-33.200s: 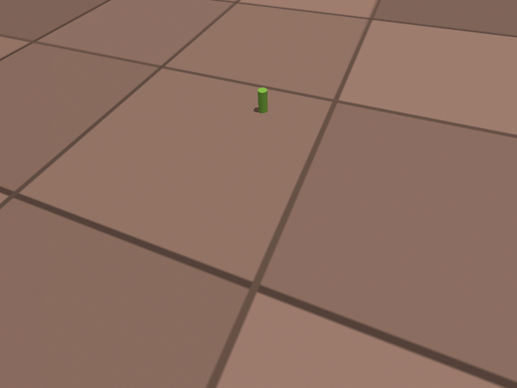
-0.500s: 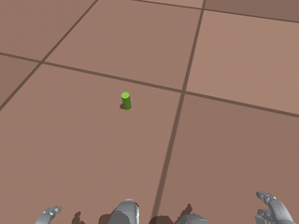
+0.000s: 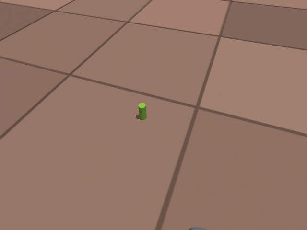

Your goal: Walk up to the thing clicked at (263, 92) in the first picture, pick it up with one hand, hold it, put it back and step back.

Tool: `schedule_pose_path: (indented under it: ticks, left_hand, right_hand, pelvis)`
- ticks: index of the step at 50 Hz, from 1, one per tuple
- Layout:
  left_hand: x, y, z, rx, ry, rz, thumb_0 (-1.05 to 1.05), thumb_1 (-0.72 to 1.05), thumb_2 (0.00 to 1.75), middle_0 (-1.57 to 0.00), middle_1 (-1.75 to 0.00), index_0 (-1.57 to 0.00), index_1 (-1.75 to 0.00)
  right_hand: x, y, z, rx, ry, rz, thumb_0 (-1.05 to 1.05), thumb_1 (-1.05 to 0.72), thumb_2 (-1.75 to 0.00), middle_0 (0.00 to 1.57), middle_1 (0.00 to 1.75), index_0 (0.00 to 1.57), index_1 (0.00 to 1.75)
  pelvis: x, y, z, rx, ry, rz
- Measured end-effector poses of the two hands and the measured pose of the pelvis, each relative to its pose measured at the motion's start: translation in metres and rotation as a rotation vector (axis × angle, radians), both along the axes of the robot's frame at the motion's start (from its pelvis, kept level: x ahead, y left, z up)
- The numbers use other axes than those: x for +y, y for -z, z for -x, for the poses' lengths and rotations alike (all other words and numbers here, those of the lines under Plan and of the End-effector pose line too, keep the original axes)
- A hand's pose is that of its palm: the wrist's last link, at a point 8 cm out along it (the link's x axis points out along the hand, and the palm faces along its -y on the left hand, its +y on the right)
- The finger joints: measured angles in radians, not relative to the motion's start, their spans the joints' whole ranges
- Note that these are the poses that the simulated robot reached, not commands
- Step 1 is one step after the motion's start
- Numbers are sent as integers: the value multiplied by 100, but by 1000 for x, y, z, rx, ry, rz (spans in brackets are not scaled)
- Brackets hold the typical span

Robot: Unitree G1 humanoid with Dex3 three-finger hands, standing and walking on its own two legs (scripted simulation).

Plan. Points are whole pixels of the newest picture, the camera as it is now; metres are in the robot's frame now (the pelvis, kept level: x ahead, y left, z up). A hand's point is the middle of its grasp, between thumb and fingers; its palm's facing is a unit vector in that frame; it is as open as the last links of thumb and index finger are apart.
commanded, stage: step back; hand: left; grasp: from the side
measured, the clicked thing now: (142, 111) +1.08 +0.15 -0.69
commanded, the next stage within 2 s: stand in 0.74 s
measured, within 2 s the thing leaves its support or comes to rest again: neither
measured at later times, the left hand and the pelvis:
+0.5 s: hand out of the picture +0.10 +0.29 -0.15, palm faces +0.00 -0.93 -0.36, open 7.4 cm; pelvis +0.03 +0.02 +0.00, yaw -1 degrees
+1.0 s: hand (77, 224) +0.16 +0.25 -0.13, palm faces -0.05 -0.94 -0.34, open 7.4 cm; pelvis +0.04 +0.01 +0.02, yaw -1 degrees
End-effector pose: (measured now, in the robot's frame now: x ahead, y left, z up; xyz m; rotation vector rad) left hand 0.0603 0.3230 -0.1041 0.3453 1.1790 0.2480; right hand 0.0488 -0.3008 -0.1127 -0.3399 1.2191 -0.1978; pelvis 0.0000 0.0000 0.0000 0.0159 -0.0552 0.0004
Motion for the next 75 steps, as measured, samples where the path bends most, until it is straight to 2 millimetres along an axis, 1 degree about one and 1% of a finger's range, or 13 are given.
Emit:
schedule_pose_path:
  ticks: [5,9,12,15,19,24,34,37,41,46,54,66,75]
  left_hand:
    - [-12,4,13,6,-4,7,1,90,90,-20,-30,-20,-30]
    - [-17,4,21,1,-24,24,1,90,90,-21,-30,-21,-30]
    - [-12,5,22,9,-34,35,1,90,90,-21,-30,-21,-30]
    - [-1,12,18,27,-37,42,1,90,90,-21,-30,-21,-31]
    - [9,16,2,54,-32,50,1,90,90,-21,-30,-21,-30]
    - [13,14,-30,28,-2,36,1,90,90,-20,-30,-20,-30]
    - [4,-2,-88,-57,51,28,1,90,90,-20,-30,-20,-30]
    - [0,-5,-99,-73,61,29,1,90,90,-20,-30,-20,-30]
    - [-8,-9,-105,-67,69,39,1,90,90,-20,-30,-20,-30]
    - [-18,-9,-101,-42,77,52,1,90,90,-20,-30,-20,-30]
    - [-26,-6,-80,-1,68,60,1,90,90,-20,-30,-20,-30]
    - [-26,-6,-46,54,45,47,1,90,90,-20,-30,-20,-30]
    - [-25,-7,-36,72,38,39,1,90,90,-20,-30,-20,-30]
  right_hand:
    - [-7,3,-10,-30,3,-6,1,-90,-90,20,30,21,30]
    - [-8,-1,-21,-28,-21,7,1,-90,-90,20,30,21,30]
    - [-7,-4,-27,-18,-38,23,1,-90,-90,20,30,21,30]
    - [-2,-6,-30,-8,-36,44,1,-90,-90,20,30,21,30]
    - [12,-9,-34,-11,-16,46,1,-90,-90,20,30,21,30]
    - [23,-8,-46,-23,1,22,1,-90,-90,20,30,21,30]
    - [33,-4,-80,-66,24,-26,1,-90,-90,20,30,21,30]
    - [32,-5,-87,-77,27,-29,1,-90,-90,20,30,21,30]
    - [29,-9,-91,-81,34,-34,1,-90,-90,20,30,21,30]
    - [21,-13,-88,-68,42,-30,1,-90,-90,20,30,21,30]
    - [10,-16,-73,-41,53,-22,1,-90,-90,20,30,21,30]
    - [5,-10,-42,22,53,-33,1,-90,-90,20,30,21,30]
    - [4,-6,-29,53,54,-39,1,-90,-90,20,30,21,30]
  pelvis:
    - [-7,2,2,-8,6,34]
    - [-2,-1,1,0,-8,34]
    - [5,-1,-2,8,-19,36]
    - [15,2,-8,9,-26,27]
    - [24,0,-19,16,-8,17]
    - [23,-2,-30,14,11,24]
    - [23,-6,-45,13,21,20]
    - [22,-8,-46,13,24,17]
    - [20,-13,-48,11,22,13]
    - [16,-17,-46,10,18,11]
    - [9,-20,-40,1,17,12]
    - [1,-21,-29,9,14,14]
    - [-1,-20,-28,14,12,14]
